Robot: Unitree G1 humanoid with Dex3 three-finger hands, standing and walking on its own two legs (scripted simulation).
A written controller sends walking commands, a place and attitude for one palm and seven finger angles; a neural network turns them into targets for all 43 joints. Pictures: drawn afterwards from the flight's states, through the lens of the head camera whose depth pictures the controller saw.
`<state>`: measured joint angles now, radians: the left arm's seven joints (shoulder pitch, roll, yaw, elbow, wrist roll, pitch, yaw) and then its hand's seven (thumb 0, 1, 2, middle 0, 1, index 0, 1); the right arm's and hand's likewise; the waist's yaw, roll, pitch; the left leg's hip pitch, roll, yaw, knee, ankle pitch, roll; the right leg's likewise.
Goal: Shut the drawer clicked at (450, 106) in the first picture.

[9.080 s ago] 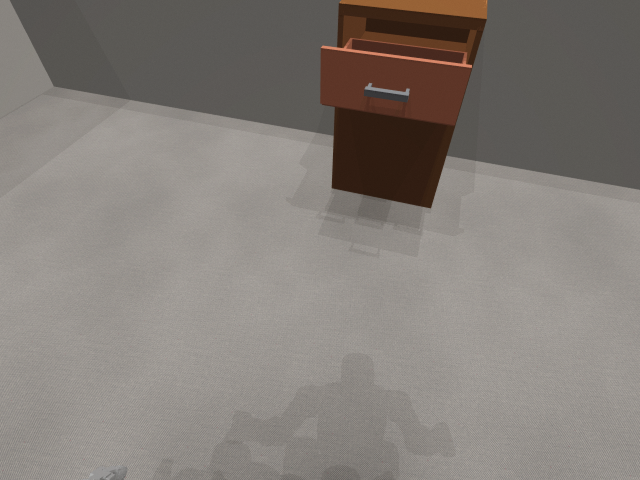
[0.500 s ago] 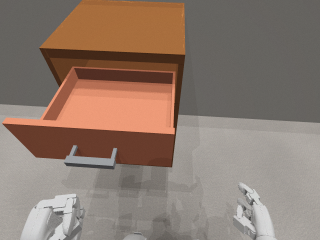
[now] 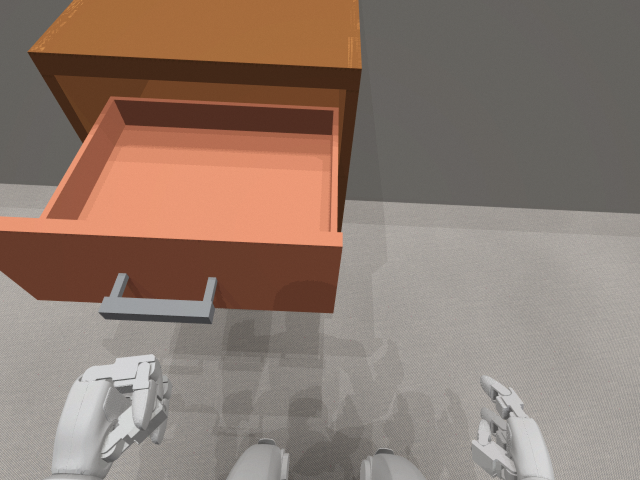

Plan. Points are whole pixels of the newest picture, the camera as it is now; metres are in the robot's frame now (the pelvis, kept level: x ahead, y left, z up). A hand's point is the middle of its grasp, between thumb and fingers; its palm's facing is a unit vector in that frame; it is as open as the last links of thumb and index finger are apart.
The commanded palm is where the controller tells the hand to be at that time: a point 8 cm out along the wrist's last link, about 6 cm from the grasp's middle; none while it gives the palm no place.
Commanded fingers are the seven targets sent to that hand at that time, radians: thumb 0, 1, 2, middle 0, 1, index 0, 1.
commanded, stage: bring the fist close to the handle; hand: left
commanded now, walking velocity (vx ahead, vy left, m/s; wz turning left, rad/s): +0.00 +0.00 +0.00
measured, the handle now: (162, 296) +0.33 +0.22 +0.02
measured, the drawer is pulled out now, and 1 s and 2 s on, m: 0.29 0.29 0.20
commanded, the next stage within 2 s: push the drawer shut in 0.76 s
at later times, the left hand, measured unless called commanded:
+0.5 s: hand (187, 384) +0.23 +0.17 +0.01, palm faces +0.00 -1.00 -0.04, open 3.3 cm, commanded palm +0.20 +0.22 +0.02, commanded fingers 0.00 0.90 0.90 -1.40 -1.60 -1.40 -1.60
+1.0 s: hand (188, 378) +0.24 +0.17 +0.01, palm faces +0.01 -1.00 -0.05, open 3.3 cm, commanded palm +0.22 +0.23 +0.02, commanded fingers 0.00 0.90 0.90 -1.40 -1.60 -1.40 -1.60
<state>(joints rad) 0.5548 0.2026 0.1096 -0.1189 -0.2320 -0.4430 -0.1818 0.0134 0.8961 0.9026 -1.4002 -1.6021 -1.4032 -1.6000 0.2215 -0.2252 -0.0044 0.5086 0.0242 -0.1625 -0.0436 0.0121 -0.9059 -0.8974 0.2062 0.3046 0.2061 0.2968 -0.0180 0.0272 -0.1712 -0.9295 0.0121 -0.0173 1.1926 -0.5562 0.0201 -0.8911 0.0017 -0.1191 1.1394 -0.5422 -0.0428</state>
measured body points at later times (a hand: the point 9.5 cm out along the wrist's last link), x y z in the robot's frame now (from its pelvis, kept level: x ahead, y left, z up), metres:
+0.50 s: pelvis -0.01 +0.01 -0.03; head +0.09 +0.02 +0.41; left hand +0.22 +0.22 +0.02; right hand +0.18 -0.23 -0.11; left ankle +0.01 +0.10 -0.65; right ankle +0.01 -0.10 -0.65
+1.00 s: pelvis +0.00 +0.01 -0.02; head +0.09 +0.02 +0.41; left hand +0.23 +0.22 +0.01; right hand +0.18 -0.23 -0.11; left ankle +0.01 +0.10 -0.65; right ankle +0.01 -0.10 -0.65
